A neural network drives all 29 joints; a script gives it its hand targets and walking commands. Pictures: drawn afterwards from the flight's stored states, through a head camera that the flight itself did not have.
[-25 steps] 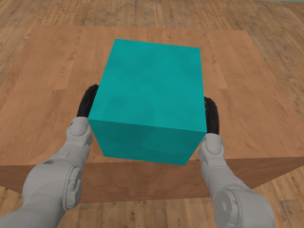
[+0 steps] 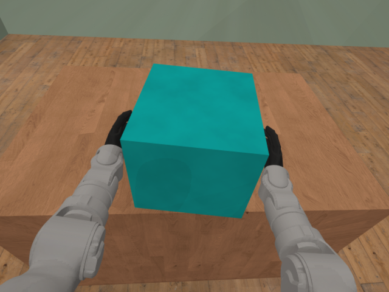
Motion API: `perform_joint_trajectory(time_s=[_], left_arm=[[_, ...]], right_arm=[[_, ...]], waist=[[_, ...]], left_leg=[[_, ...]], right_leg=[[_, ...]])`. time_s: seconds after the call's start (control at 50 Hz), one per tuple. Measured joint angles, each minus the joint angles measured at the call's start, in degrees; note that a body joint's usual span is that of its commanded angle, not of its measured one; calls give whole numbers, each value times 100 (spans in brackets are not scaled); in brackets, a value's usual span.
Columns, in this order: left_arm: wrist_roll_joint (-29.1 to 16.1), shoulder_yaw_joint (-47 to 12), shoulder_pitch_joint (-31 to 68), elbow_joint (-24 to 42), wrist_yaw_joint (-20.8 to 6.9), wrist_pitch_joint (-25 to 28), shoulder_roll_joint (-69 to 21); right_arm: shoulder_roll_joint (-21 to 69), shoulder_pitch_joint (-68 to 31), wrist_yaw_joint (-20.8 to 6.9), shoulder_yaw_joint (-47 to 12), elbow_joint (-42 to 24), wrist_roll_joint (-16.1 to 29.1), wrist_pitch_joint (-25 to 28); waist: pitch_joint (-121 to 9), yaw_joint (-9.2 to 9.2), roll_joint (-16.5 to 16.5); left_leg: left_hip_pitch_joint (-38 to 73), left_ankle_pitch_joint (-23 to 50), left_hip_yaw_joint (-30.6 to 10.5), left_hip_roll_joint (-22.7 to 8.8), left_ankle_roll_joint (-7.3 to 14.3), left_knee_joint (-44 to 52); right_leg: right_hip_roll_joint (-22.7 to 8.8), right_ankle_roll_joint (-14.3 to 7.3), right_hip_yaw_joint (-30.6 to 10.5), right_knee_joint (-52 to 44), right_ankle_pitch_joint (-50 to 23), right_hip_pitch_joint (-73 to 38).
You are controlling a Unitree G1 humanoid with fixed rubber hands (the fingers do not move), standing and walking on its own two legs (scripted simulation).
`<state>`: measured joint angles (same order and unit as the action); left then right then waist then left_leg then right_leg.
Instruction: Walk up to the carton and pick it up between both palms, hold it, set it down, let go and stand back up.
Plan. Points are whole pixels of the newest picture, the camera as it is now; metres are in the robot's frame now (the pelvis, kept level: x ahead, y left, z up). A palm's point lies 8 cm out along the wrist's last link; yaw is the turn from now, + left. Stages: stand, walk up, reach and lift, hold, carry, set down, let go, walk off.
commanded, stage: reach and lift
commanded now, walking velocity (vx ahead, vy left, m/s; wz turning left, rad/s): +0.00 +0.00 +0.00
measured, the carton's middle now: (195, 137) +0.48 -0.01 +0.07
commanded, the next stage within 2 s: hold in 1.54 s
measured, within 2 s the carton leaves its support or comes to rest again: neither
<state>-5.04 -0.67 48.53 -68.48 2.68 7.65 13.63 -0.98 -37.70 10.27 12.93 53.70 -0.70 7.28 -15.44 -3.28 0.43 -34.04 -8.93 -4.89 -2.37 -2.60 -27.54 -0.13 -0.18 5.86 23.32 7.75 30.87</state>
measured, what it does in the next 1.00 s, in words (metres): stands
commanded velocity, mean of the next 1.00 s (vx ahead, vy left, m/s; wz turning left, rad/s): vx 0.00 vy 0.00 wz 0.00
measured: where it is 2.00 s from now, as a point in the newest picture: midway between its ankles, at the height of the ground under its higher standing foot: outside the picture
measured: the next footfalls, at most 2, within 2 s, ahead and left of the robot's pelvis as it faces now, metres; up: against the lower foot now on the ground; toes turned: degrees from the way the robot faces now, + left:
none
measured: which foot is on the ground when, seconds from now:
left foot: down 0.00-1.00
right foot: down 0.00-1.00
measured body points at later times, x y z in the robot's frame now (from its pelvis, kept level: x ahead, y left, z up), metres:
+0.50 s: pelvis -0.01 +0.00 +0.01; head -0.04 +0.03 +0.45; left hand +0.42 +0.18 +0.16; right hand +0.38 -0.17 +0.15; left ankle +0.03 +0.14 -0.73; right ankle +0.02 -0.12 -0.73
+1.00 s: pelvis -0.02 +0.00 +0.01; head -0.05 +0.03 +0.46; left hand +0.41 +0.18 +0.17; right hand +0.38 -0.17 +0.15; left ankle +0.03 +0.14 -0.73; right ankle +0.02 -0.12 -0.73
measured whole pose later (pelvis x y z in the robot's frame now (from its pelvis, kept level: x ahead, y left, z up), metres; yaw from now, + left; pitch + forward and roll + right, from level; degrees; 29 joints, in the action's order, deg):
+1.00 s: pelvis -0.02 +0.00 +0.01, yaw +1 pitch +4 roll -1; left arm -3.8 4.2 47.6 -46.0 3.7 -24.6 13.0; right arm -2.1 -39.6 8.5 12.9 42.3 1.2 -16.6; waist -10.5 -3.3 1.8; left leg -20.2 -6.7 -4.9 -1.8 -2.5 -22.7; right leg -0.6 -0.3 5.8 19.7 6.2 17.5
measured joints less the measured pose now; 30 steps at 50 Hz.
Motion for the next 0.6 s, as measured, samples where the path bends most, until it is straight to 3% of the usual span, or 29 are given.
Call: perform_joint_trajectory(time_s=[0.38, 0.6], left_arm=[[0, 165, -1, 1446, 58, -2227, 1], [73, 392, -1, 1828, 58, -2847, -26]], right_arm=[[-97, -95, -96, -2, -832, 176, -1727], [-97, -167, -124, -2, -943, 186, -2126]], waist=[[238, 2, 210], [425, 2, 219]], left_leg=[[929, 85, 1, 24, -2, 275], [1357, 133, 1, 61, 3, 391]], right_leg=[[-23, -14, -1, -147, -13, -875], [-55, -14, 0, -300, -77, -1326]])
